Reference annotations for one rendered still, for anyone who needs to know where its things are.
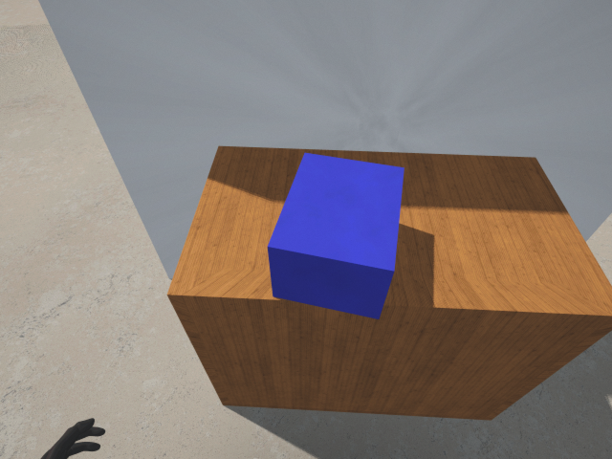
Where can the pedestal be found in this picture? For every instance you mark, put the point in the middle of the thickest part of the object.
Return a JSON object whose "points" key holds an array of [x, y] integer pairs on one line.
{"points": [[494, 290]]}

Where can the carton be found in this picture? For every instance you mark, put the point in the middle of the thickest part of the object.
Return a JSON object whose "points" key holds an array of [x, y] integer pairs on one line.
{"points": [[334, 244]]}

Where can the robot left hand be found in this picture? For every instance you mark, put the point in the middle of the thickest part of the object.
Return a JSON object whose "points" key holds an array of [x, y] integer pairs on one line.
{"points": [[67, 446]]}

